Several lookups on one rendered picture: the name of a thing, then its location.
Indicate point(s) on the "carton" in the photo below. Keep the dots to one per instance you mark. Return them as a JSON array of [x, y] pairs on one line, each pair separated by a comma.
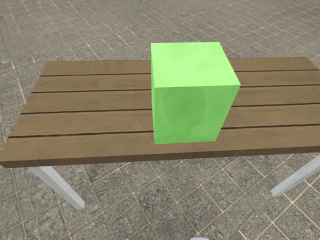
[[193, 86]]

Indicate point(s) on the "table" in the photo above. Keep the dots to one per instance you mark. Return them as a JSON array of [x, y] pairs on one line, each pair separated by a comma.
[[96, 112]]

